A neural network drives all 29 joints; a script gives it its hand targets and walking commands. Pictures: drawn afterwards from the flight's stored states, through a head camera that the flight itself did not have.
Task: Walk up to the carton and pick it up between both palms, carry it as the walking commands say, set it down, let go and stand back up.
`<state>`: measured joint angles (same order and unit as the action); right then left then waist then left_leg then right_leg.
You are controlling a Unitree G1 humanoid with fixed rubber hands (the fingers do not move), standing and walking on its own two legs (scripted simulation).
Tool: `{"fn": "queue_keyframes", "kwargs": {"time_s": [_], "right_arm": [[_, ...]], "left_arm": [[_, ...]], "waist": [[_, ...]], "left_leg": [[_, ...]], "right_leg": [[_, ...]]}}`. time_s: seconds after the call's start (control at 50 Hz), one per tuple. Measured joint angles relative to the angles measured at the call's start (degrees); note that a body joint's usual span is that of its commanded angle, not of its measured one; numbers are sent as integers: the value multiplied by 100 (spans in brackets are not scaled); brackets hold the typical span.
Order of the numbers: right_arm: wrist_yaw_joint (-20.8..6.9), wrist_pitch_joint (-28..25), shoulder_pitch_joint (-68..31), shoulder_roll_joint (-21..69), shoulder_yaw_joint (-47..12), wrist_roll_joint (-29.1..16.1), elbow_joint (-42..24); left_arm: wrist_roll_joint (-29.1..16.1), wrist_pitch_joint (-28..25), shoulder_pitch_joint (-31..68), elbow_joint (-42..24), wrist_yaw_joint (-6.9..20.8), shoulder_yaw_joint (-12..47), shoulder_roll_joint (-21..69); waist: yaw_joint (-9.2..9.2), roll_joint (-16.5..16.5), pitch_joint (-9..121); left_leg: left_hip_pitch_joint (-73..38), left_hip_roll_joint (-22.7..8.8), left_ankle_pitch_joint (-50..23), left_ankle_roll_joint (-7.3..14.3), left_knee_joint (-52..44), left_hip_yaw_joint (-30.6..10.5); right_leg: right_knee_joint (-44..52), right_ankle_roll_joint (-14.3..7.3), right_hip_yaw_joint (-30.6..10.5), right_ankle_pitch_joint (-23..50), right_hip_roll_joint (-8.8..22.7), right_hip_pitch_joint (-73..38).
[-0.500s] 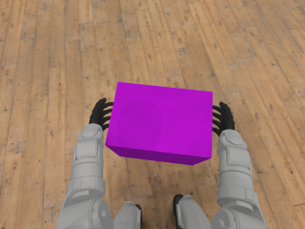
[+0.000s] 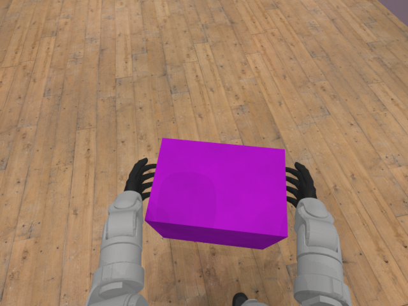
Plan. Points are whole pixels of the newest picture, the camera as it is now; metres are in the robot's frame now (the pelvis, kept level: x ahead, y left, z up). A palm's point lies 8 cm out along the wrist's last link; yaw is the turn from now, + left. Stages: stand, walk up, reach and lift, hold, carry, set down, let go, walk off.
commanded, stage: reach and lift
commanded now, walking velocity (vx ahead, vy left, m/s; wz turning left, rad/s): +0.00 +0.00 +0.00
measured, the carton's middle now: (217, 198) +0.36 -0.02 -0.09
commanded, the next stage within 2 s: hold in 1.88 s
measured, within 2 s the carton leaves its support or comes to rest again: neither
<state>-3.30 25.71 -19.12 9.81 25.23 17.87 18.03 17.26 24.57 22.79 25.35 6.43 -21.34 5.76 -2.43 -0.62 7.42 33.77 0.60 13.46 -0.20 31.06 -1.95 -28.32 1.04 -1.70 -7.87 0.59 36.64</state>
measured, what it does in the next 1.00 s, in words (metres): stands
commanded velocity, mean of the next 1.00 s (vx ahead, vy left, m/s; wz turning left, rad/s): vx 0.00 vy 0.00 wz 0.00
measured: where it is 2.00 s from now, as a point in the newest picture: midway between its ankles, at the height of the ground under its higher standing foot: outside the picture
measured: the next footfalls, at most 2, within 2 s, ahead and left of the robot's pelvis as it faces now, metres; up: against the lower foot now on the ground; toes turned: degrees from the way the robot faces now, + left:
none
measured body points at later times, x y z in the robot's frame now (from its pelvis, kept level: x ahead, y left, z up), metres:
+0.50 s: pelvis +0.02 +0.00 +0.02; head +0.00 +0.00 +0.47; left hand +0.34 +0.15 +0.04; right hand +0.31 -0.20 +0.05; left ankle +0.00 +0.12 -0.73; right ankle +0.05 -0.13 -0.73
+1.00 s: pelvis +0.02 +0.00 +0.02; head -0.01 +0.00 +0.47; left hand +0.32 +0.16 +0.06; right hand +0.31 -0.19 +0.07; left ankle +0.00 +0.12 -0.73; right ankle +0.05 -0.13 -0.73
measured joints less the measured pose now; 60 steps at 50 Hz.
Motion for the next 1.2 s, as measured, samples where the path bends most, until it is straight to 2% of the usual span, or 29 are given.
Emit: {"fn": "queue_keyframes", "kwargs": {"time_s": [0.3, 0.56, 0.8, 1.2], "right_arm": [[81, 510, 186, -57, -232, -46, -79], [184, 1130, 428, -119, -581, -172, -590], [165, 1519, 481, -132, -716, -46, -891], [123, 1462, 411, -116, -714, 66, -844]], "left_arm": [[32, 488, -346, -215, -60, 209, 4], [-49, 1054, -670, -758, -110, 450, 37], [13, 1559, -833, -1267, -160, 551, 159], [75, 1592, -916, -1442, -222, 523, 258]], "waist": [[7, 35, -315], [5, 20, -661], [76, 47, -817], [187, -12, -891]], "left_leg": [[-1803, -57, -239, -24, -977, 18], [-3019, -74, -244, 6, -1375, 33], [-3482, -29, -323, 37, -1634, 54], [-3479, -83, -375, -28, -1698, 28]], "right_leg": [[824, -29, -13, 166, -30, -1725], [1249, -4, -26, 189, -36, -2949], [1474, 31, -52, 249, 14, -3393], [1427, -27, -31, 242, -40, -3342]]}}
